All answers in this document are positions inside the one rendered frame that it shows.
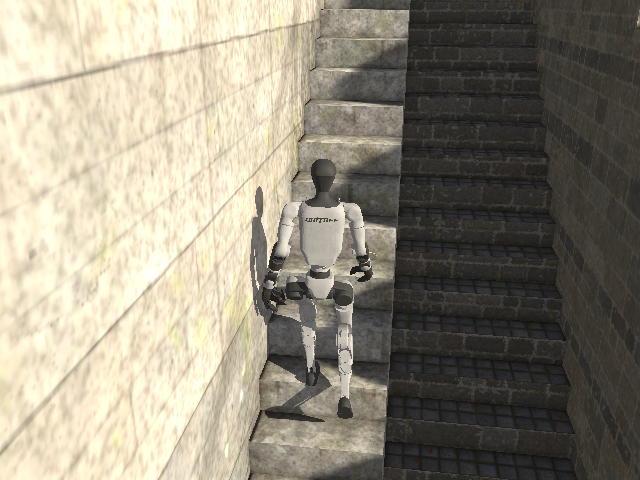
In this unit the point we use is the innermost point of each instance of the robot right upper arm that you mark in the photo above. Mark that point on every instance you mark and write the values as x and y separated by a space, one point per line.
353 214

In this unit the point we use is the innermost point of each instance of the robot right thigh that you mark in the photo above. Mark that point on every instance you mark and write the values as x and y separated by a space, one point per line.
343 298

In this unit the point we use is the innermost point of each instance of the right robot forearm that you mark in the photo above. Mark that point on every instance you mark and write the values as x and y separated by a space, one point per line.
364 261

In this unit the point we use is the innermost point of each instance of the robot right hand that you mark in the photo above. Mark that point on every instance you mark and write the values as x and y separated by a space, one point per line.
366 277

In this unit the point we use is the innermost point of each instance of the robot head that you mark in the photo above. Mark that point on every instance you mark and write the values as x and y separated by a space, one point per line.
323 173

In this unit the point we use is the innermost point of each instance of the robot left hand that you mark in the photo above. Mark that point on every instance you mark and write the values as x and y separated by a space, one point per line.
267 295

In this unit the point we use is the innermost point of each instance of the left robot forearm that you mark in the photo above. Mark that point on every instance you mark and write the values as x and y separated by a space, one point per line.
273 269

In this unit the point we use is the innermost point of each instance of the robot left upper arm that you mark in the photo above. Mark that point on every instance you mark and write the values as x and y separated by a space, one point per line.
290 211

